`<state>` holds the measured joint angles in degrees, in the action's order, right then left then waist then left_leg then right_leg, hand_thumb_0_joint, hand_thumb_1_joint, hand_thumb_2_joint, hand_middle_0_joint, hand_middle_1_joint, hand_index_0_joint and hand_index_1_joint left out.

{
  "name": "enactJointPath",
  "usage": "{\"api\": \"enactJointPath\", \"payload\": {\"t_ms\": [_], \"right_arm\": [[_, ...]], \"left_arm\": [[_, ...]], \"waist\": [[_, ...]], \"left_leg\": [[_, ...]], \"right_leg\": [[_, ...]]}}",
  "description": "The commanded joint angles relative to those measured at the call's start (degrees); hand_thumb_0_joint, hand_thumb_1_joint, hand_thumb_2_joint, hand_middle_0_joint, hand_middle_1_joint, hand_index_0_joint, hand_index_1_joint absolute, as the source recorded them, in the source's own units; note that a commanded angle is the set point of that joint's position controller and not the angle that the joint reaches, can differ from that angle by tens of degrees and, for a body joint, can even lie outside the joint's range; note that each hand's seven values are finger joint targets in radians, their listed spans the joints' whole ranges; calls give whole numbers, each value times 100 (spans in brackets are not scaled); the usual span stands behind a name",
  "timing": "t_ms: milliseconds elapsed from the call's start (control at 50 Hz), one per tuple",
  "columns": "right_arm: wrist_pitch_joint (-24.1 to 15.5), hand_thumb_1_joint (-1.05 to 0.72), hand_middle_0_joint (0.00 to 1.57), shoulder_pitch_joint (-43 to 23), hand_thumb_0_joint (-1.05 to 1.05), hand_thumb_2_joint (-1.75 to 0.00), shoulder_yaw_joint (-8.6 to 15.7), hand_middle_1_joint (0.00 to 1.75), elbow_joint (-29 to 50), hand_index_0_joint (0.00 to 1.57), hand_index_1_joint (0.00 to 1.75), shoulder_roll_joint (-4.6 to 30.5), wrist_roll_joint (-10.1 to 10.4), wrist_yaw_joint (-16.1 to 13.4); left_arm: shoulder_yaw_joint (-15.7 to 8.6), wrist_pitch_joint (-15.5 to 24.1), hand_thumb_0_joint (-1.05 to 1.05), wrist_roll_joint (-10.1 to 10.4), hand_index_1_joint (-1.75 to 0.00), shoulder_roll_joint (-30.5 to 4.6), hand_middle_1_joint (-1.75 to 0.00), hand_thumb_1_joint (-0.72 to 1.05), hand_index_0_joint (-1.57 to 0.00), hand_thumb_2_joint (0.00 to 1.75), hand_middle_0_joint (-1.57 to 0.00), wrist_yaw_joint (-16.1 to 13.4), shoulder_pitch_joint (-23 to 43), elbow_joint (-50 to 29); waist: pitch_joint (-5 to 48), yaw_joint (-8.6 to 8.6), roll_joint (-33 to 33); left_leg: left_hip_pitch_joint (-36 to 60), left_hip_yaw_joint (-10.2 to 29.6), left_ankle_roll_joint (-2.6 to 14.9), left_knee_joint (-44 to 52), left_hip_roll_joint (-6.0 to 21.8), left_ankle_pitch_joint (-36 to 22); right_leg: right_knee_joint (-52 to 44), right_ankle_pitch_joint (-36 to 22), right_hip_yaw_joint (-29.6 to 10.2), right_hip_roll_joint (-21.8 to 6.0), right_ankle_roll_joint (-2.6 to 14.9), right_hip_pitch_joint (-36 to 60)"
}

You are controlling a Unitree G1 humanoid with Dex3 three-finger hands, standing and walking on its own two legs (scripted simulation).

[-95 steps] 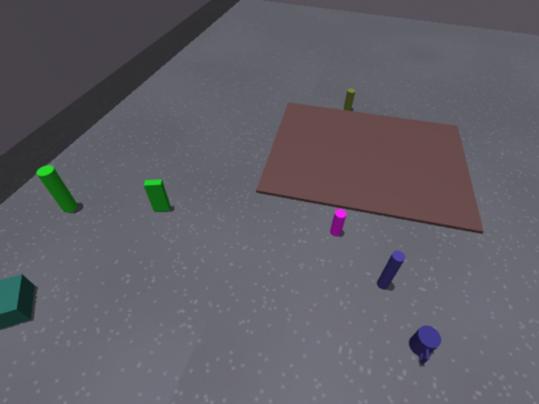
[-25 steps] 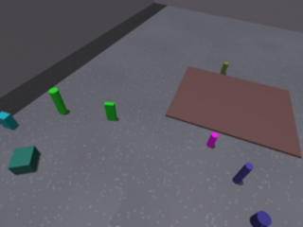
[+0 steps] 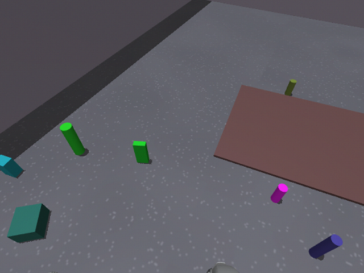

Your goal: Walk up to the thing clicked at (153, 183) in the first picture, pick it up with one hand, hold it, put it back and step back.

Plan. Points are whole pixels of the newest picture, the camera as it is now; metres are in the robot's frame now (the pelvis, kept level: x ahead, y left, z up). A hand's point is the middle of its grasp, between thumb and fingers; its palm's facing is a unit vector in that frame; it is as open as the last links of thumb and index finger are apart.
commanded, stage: walk up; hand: left
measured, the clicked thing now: (141, 152) +0.93 +0.23 -0.67
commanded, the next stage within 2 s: none
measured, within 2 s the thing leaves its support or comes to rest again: neither
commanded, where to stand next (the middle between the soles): +0.62 -0.02 m, yaw +4 degrees
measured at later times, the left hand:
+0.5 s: hand (76, 260) +0.21 +0.26 -0.15, palm faces +0.07 -0.94 -0.34, open 7.4 cm
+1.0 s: hand (101, 167) +0.47 +0.24 -0.13, palm faces -0.01 -0.91 -0.41, open 7.4 cm
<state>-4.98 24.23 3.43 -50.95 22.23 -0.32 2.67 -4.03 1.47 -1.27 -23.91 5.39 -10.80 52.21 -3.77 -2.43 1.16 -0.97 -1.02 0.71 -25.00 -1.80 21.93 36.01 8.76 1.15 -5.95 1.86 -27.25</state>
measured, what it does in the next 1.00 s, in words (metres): walks ahead: right foot, then left foot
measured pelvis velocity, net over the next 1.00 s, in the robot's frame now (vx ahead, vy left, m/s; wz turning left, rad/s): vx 0.40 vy -0.04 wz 0.06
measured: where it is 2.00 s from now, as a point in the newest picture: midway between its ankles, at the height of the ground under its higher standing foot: (182, 209)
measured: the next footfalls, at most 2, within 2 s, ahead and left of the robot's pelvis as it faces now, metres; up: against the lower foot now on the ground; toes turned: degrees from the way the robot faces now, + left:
right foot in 0.04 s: +0.18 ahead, -0.14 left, +0.00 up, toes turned -4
left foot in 0.50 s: +0.37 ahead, +0.11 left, +0.00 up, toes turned +9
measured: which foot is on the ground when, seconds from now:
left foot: down 0.00-0.08, up 0.10-0.48, down 0.50-1.00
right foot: up 0.00-0.02, down 0.04-0.54, up 0.56-0.94, down 0.96-1.00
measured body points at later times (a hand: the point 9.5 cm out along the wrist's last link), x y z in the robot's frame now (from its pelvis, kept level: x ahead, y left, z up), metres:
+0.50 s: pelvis +0.22 -0.02 -0.01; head +0.25 +0.00 +0.44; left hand +0.20 +0.31 -0.12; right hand +0.35 -0.33 -0.10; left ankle +0.33 +0.11 -0.73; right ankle +0.14 -0.14 -0.73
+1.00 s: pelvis +0.40 -0.04 -0.01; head +0.42 -0.06 +0.44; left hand +0.47 +0.29 -0.10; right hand +0.46 -0.37 -0.13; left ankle +0.33 +0.11 -0.73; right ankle +0.49 -0.16 -0.73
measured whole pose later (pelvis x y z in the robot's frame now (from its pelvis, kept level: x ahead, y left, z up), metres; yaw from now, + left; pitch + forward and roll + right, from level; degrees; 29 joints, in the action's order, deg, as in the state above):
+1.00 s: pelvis +0.40 -0.04 -0.01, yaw +3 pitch -3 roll +1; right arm -3.7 20.6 3.8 -47.6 25.7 -0.3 2.0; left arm -3.6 3.2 -1.4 -23.1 4.5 -15.6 49.2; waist -4.3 -1.4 -2.6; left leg -8.7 -4.1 0.7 -38.0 4.4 25.1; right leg 36.8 12.5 3.0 -3.6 0.5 -21.7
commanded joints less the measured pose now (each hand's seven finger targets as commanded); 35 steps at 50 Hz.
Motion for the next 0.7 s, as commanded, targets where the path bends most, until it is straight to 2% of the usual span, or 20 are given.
{"api": "enactJointPath", "payload": {"t_ms": [0,20,40,60,80,100,160,180,280,340,400,460,480,500,520,540,560,600,620,680], "right_arm": [[-102,-90,20,-225,0,-90,432,30,682,20,30,1577,22,-188],[-94,-90,20,-142,0,-90,330,30,733,20,30,1329,34,-185],[-102,-90,20,104,0,-90,214,30,831,20,30,969,68,-176],[-80,-90,20,324,0,-90,160,30,827,20,30,914,93,-180],[-43,-90,20,104,0,-90,276,30,704,20,30,1444,44,-256],[-57,-90,20,-242,0,-90,321,30,638,20,30,1604,33,-250],[-21,-90,20,60,0,-90,246,30,425,20,30,1237,105,-116],[25,-90,20,130,0,-90,254,30,400,20,30,1123,56,-76],[102,-90,20,-453,0,-90,319,30,594,20,30,1131,-12,66],[78,-90,20,-962,0,-90,319,30,736,20,30,1091,-64,110],[4,-90,20,-1349,0,-90,319,30,838,20,30,1023,-70,118],[-55,-90,20,-733,0,-90,367,30,649,20,30,1102,-97,65],[-91,-90,20,-177,0,-90,460,30,453,20,30,1358,-143,7],[-111,-90,20,413,0,-90,596,30,379,20,30,1742,-245,-54],[-124,-90,20,416,0,-90,655,30,559,20,30,2092,-219,-131],[-103,-90,20,276,0,-90,695,30,640,20,30,2144,-18,-136],[-75,-90,20,41,0,-90,681,30,654,20,30,2003,52,-149],[-97,-90,20,-311,0,-90,446,30,759,20,30,1635,91,-217],[-130,-90,20,-350,0,-90,397,30,764,20,30,1537,114,-214],[-177,-90,20,-505,0,-90,386,30,832,20,30,1532,76,-201]], "left_arm": [[-363,297,0,74,-30,-917,-30,90,-20,90,-20,-134,-223,-485],[-457,353,0,47,-30,-1144,-30,90,-20,90,-20,-198,-890,-323],[-607,400,0,-12,-30,-1542,-30,90,-20,90,-20,-257,-1482,-253],[-624,425,0,34,-30,-1816,-30,90,-20,90,-20,-293,-1502,-358],[-612,402,0,112,-30,-1918,-30,90,-20,90,-20,-299,-1140,-444],[-557,378,0,136,-30,-1739,-30,90,-20,90,-20,-307,-909,-511],[-387,421,0,176,-30,-1261,-30,90,-20,90,-20,-345,-459,-618],[-357,445,0,158,-30,-1251,-30,90,-20,90,-20,-338,-422,-613],[-363,503,0,81,-30,-1319,-30,90,-20,90,-20,-309,-553,-860],[-384,477,0,33,-30,-1406,-30,90,-20,90,-20,-277,-674,-923],[-349,434,0,62,-30,-1411,-30,90,-20,90,-20,-265,-990,-888],[-336,350,0,77,-30,-1488,-30,90,-20,90,-20,-294,-875,-954],[-224,328,0,88,-30,-1258,-30,90,-20,90,-20,-316,-1017,-1005],[-96,303,0,144,-30,-882,-30,90,-20,90,-20,-337,-1313,-1036],[-34,265,0,152,-30,-575,-30,90,-20,90,-20,-318,-1581,-1024],[-203,170,0,146,-30,-1328,-30,90,-20,90,-20,-427,-1520,-852],[-192,168,0,110,-30,-1433,-30,90,-20,90,-20,-450,-1277,-808],[-175,190,0,149,-30,-1277,-30,90,-20,90,-20,-399,-1206,-711],[-170,174,0,170,-30,-1200,-30,90,-20,90,-20,-366,-1369,-655],[-189,103,0,153,-30,-1035,-30,90,-20,90,-20,-303,-1471,-589]], "waist": [[472,504,-339],[920,795,141],[1360,971,1214],[1231,836,1551],[951,815,1179],[481,753,752],[-103,334,632],[-195,277,771],[-291,349,709],[-343,511,607],[-134,640,431],[380,236,109],[756,2,-463],[1146,-272,-1466],[1278,-156,-1960],[1262,-220,-1174],[832,-156,-865],[314,57,-407],[226,157,-520],[115,283,-831]], "left_leg": [[-659,610,750,-777,1255,-3764],[-1038,312,603,-1982,873,-3574],[-2179,42,407,-3529,427,-2075],[-3384,111,266,-4179,-209,545],[-3592,442,296,-4654,58,797],[-3553,570,273,-4812,271,534],[-2987,642,253,-4012,493,-273],[-2699,562,211,-3799,453,-473],[-3038,291,-107,-2553,572,-952],[-2753,60,-122,-1608,734,-1246],[-2333,-147,-23,-954,608,-1495],[-1169,-351,184,-364,360,-1439],[-188,-257,337,-344,245,-1103],[711,912,643,101,1061,-313],[1507,3391,991,404,2371,157],[1276,4008,1495,677,2740,262],[785,3673,1630,778,2712,-144],[-156,1925,1070,673,2078,-2068],[-385,1395,897,646,1909,-2742],[-871,789,1084,683,1709,-2725]], "right_leg": [[-666,-103,313,422,182,1698],[-795,11,300,426,303,2712],[-1061,718,-1027,-579,551,3772],[-1834,1190,-3252,-1849,966,4166],[-2033,1700,-3868,-2177,1376,3657],[-2166,1553,-3482,-2000,1485,2994],[-2021,-50,-1171,-949,902,1854],[-2083,-152,-879,-790,873,1407],[-2411,367,-434,-821,1070,1530],[-2335,850,-300,-844,1043,1384],[-1833,-229,-216,-874,961,1714],[-805,-1061,-48,-832,794,1730],[335,-1287,227,-473,642,1345],[1845,-381,479,-53,393,454],[2769,2289,159,753,132,-975],[3204,2345,-311,473,205,-1048],[3460,2142,-451,274,193,-1157],[3085,1519,-872,192,119,-655],[2842,1359,-773,149,89,-408],[2455,1046,-425,122,-64,-113]]}}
